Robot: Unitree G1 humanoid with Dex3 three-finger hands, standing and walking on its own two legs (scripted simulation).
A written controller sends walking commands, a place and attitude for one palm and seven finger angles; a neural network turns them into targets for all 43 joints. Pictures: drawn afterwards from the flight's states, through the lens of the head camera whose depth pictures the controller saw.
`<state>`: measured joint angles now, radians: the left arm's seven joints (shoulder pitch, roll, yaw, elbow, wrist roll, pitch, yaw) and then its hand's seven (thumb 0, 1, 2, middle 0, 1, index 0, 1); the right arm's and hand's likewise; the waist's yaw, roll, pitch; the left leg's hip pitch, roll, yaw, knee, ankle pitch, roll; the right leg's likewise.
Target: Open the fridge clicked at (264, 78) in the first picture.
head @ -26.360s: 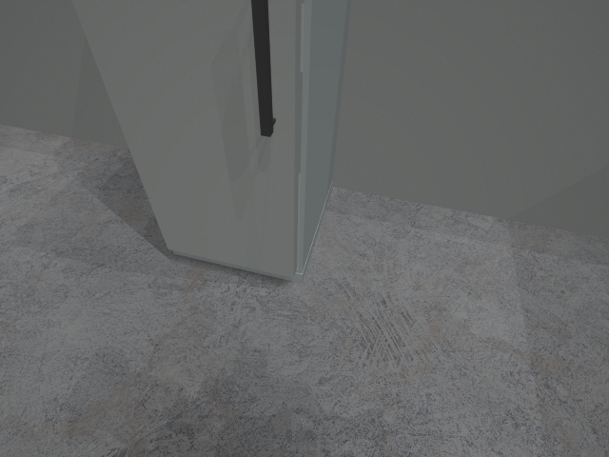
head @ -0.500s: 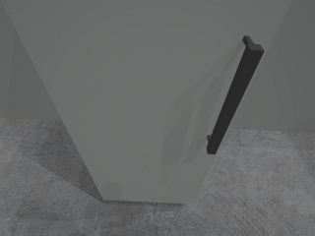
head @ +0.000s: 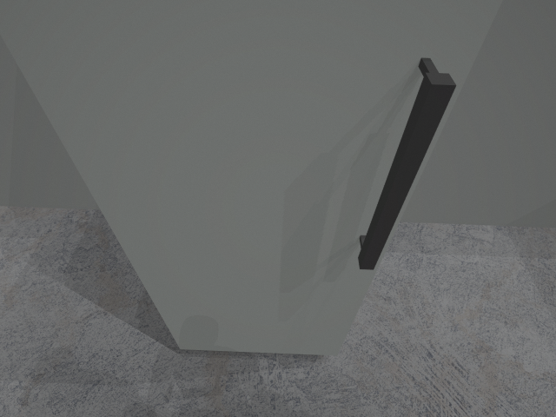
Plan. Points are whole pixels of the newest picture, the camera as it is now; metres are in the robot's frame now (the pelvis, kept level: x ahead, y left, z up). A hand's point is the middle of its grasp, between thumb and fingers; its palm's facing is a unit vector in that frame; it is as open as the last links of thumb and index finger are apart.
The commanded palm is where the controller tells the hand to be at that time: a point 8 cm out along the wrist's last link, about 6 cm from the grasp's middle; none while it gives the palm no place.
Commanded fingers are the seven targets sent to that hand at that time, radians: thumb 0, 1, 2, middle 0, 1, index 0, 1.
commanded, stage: look again from close up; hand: right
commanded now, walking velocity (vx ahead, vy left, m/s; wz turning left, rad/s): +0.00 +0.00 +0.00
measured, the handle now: (389, 185) +0.41 -0.13 +0.14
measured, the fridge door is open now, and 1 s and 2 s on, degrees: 0 0 0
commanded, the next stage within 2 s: shuffle to correct the standing spot in 0.14 s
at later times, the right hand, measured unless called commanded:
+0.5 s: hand out of the picture +0.02 -0.19 -0.18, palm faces +0.00 +0.97 -0.24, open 7.4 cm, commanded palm none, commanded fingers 0.00 -0.90 -0.90 0.20 0.30 0.20 0.30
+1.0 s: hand out of the picture -0.09 -0.14 -0.16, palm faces +0.08 +0.97 -0.24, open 7.4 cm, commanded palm none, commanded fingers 0.00 -0.90 -0.90 0.20 0.30 0.20 0.30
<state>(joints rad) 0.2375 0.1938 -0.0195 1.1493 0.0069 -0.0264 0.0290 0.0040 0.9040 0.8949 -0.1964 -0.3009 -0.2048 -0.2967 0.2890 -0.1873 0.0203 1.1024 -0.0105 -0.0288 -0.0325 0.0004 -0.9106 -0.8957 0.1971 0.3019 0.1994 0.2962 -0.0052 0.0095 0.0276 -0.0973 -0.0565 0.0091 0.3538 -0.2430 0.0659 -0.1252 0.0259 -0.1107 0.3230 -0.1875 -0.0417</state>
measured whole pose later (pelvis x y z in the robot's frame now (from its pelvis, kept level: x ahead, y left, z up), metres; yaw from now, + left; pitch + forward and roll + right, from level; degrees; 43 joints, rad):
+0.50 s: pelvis -0.01 +0.00 +0.00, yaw +1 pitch -1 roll -1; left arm 0.18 0.18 0.00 1.10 0.01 -0.02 0.04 0.00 0.90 0.90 -0.20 -0.30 -0.20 -0.30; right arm 0.24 -0.20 0.00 1.05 -0.01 0.00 -0.04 0.00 -0.91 -0.90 0.20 0.30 0.20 0.30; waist -0.01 0.03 0.05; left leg -0.15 -0.05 0.00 0.43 -0.26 0.06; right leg -0.16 0.03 -0.12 0.36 -0.19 -0.05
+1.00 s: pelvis -0.08 +0.05 +0.00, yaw +1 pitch +0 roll -3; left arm 0.26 0.23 0.06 1.08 0.01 0.04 0.01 0.00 0.90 0.89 -0.20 -0.30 -0.20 -0.30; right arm 0.35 -0.16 -0.03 1.02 -0.02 -0.01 -0.03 0.00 -0.91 -0.90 0.20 0.30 0.20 0.30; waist -0.04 0.02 0.01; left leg -0.21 -0.04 0.01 0.38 -0.17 0.08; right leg -0.32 0.01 0.00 0.86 -0.33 0.01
